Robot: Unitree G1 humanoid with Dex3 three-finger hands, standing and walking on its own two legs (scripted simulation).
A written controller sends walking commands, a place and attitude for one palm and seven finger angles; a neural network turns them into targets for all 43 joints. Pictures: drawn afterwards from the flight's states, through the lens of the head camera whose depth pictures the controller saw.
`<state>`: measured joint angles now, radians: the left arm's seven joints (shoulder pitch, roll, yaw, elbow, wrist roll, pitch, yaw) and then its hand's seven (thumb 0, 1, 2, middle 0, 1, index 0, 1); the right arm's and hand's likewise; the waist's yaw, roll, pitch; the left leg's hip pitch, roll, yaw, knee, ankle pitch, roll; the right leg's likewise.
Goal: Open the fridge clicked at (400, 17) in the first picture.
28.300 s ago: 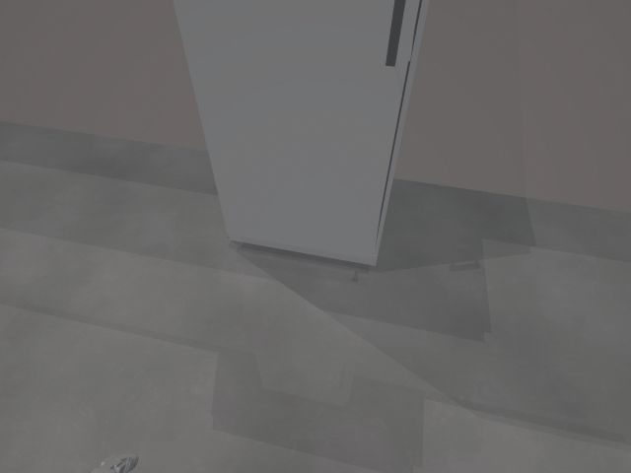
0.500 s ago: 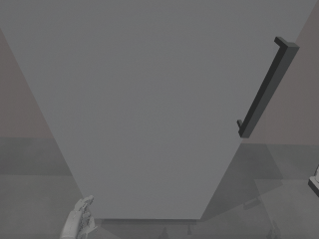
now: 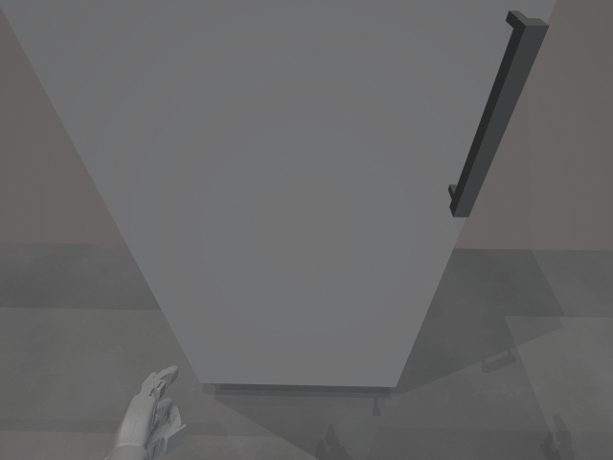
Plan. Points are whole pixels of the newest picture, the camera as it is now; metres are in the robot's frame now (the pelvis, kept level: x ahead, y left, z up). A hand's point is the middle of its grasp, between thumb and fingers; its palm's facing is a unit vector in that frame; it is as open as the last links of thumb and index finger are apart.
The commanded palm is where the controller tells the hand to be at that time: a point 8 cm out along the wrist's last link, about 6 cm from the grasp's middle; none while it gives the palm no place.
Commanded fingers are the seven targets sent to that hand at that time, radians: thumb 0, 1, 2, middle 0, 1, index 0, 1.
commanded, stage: step back with the hand held close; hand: right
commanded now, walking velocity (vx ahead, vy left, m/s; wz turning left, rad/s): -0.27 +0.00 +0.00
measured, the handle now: (483, 127) +0.46 -0.21 +0.23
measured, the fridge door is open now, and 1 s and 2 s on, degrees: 0 0 0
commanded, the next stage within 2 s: stop stepping back and stand still in 0.84 s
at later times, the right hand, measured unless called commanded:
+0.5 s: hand out of the picture +0.14 -0.27 +0.17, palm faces +0.45 +0.77 -0.44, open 7.4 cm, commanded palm +0.07 -0.30 +0.19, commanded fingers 0.00 -0.90 -0.90 0.20 0.30 0.20 0.30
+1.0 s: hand out of the picture +0.03 -0.28 +0.18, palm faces +0.44 +0.83 -0.34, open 7.4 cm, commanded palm -0.03 -0.31 +0.19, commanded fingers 0.00 -0.90 -0.90 0.20 0.30 0.20 0.30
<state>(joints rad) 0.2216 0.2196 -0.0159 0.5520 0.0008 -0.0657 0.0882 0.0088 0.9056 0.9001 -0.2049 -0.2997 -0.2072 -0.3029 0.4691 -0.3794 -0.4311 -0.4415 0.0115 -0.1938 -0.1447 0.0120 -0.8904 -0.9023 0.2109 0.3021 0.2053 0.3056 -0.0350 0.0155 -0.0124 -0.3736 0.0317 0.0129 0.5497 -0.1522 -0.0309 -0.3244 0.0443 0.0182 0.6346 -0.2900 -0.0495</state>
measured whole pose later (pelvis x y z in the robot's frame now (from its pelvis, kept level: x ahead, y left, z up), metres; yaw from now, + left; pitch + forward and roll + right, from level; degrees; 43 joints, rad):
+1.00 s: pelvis -0.18 -0.02 -0.01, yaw +3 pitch +3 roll +5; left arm 0.10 0.13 -0.02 0.67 0.03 -0.17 0.05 0.01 0.90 0.90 -0.21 -0.30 -0.21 -0.30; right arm 0.42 -0.43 -0.42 -0.54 0.05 -0.28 -0.14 0.01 -0.89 -0.90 0.21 0.30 0.20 0.30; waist -0.08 0.02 -0.02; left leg -0.02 -0.05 0.00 0.37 -0.42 0.01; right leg -0.61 -0.09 -0.06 0.47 0.02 -0.01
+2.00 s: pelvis -0.28 -0.04 +0.01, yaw +1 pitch -1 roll -2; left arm 0.26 0.23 0.00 0.72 0.01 -0.12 0.08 0.01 0.91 0.90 -0.21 -0.30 -0.21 -0.30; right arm 0.49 -0.34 -0.43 -0.37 0.02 -0.21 -0.17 0.01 -0.89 -0.90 0.21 0.30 0.21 0.31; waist -0.05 0.00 -0.03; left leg -0.23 0.04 0.08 0.58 -0.34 0.04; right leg -0.44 -0.03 -0.08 0.88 -0.34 0.00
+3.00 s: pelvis -0.29 -0.07 +0.01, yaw -1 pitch +0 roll +2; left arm 0.28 0.25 0.00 1.03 0.03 0.04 0.01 0.01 0.91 0.90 -0.20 -0.30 -0.21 -0.30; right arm 0.29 -0.26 -0.01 1.01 -0.02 0.03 0.01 0.00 -0.94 -0.90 0.21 0.30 0.20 0.30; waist 0.00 0.01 0.06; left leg -0.21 0.01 0.10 0.47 -0.27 0.00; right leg -0.34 -0.03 -0.07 0.51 -0.18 -0.04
